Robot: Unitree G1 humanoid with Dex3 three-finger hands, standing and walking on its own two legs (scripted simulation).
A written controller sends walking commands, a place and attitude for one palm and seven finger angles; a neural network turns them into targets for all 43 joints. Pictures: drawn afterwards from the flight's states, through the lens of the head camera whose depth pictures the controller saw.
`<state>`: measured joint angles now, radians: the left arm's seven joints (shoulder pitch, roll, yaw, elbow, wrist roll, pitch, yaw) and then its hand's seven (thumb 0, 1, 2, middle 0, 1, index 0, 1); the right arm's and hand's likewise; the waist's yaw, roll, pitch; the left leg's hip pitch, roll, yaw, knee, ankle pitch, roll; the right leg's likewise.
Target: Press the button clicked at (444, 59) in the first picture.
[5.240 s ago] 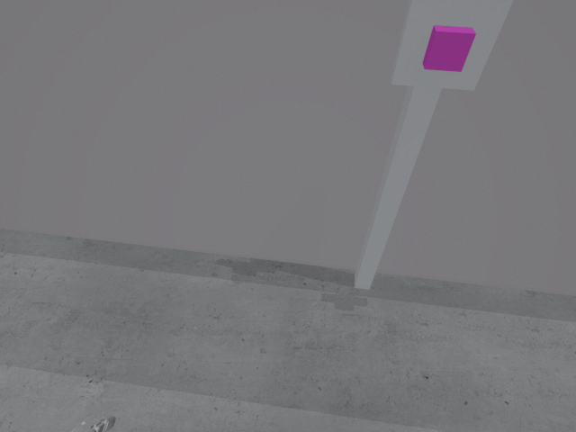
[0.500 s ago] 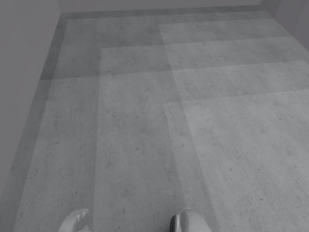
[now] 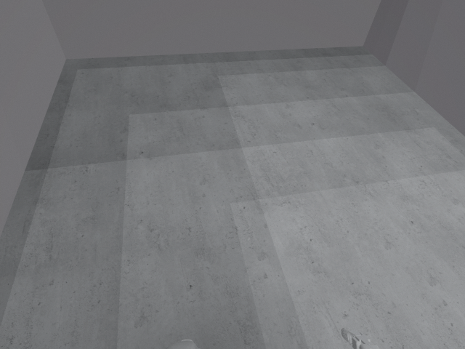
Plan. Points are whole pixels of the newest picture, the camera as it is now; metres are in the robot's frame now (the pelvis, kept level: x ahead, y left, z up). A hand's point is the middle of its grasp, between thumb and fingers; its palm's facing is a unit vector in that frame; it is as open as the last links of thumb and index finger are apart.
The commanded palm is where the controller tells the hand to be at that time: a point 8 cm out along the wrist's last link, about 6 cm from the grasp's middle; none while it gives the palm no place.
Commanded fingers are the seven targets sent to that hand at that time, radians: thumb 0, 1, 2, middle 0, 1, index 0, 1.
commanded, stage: turn to face it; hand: left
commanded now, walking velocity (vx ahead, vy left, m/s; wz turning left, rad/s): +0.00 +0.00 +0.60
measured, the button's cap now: out of the picture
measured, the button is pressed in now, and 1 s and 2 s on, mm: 0 0 0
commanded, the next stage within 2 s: none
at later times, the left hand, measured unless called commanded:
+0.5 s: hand out of the picture +0.13 +0.23 -0.15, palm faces +0.20 -0.95 -0.22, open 7.3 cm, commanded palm none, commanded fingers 0.00 0.90 0.90 -0.20 -0.30 -0.20 -0.30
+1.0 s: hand out of the picture -0.02 +0.17 -0.15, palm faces +0.53 -0.80 -0.27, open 7.3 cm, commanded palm none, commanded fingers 0.00 0.90 0.90 -0.20 -0.30 -0.20 -0.30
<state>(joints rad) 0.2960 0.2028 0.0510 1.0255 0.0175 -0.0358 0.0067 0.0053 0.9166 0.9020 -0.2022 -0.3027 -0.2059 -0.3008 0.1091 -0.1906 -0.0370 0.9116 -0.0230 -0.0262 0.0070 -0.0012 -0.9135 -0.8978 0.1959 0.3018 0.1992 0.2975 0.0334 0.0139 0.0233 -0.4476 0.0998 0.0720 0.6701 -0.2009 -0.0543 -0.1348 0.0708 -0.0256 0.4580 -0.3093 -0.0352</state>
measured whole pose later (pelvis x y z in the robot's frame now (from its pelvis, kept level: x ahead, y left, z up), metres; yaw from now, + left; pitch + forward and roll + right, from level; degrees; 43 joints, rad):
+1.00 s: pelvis +0.05 -0.02 +0.00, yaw +32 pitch +1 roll +2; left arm 0.26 0.19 0.03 0.92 0.03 0.02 0.02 0.01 0.91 0.90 -0.20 -0.30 -0.21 -0.30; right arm 0.13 -0.29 -0.09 0.93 -0.02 0.09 0.03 0.00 -0.91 -0.90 0.19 0.30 0.20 0.30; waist 0.01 0.01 0.10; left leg -0.41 0.06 0.05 0.89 -0.41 -0.08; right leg -0.18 -0.14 -0.26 0.53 -0.35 0.00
